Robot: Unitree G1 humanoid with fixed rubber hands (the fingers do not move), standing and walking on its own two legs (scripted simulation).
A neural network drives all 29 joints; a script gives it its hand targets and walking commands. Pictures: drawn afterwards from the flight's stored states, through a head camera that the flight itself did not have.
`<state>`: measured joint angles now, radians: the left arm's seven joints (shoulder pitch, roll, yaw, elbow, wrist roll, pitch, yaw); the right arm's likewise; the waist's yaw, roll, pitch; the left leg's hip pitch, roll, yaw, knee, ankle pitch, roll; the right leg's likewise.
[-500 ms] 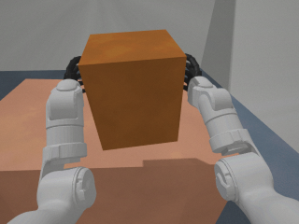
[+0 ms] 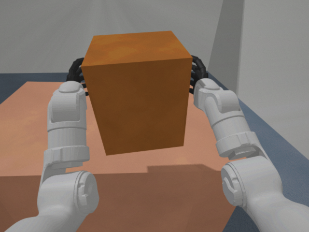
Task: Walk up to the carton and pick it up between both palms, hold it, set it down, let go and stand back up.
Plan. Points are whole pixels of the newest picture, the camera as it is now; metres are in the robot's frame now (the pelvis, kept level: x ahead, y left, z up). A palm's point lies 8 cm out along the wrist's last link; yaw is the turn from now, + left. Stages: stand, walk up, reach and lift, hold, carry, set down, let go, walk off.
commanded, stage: hold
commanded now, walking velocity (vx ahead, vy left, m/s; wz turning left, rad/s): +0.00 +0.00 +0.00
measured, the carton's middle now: (139, 91) +0.40 +0.01 +0.24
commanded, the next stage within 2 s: none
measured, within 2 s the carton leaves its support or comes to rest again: neither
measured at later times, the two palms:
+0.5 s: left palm (75, 88) +0.36 +0.16 +0.27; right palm (200, 85) +0.36 -0.14 +0.28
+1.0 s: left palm (75, 88) +0.36 +0.16 +0.27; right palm (200, 86) +0.35 -0.14 +0.28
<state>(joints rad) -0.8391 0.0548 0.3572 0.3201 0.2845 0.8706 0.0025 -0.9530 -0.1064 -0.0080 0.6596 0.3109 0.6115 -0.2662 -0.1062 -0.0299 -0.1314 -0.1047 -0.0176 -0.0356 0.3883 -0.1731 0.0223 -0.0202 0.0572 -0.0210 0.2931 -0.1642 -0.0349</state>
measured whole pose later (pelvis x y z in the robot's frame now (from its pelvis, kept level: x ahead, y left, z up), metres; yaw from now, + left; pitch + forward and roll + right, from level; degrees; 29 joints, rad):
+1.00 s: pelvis +0.00 +0.00 +0.00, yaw +0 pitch -6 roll -1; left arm -0.83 0.05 0.35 0.31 0.28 0.87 0.00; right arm -0.94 -0.11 -0.01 0.64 0.31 0.62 -0.27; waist -0.11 -0.03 -0.13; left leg -0.11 -0.02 -0.04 0.39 -0.17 0.02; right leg -0.02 0.06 -0.02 0.29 -0.16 -0.03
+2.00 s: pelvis +0.00 +0.00 +0.00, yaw +0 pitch -6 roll -1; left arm -0.83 0.05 0.35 0.32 0.28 0.87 0.01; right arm -0.94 -0.11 0.00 0.65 0.31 0.62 -0.27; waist -0.11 -0.02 -0.14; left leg -0.11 -0.02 -0.04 0.39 -0.17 0.02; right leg -0.02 0.06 -0.02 0.29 -0.16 -0.04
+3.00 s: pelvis +0.00 +0.00 +0.00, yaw +0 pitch -6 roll -1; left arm -0.84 0.06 0.35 0.33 0.28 0.86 0.00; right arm -0.95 -0.11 -0.01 0.66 0.31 0.62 -0.27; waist -0.11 -0.03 -0.14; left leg -0.11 -0.02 -0.04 0.39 -0.17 0.02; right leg -0.03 0.06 -0.01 0.29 -0.16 -0.04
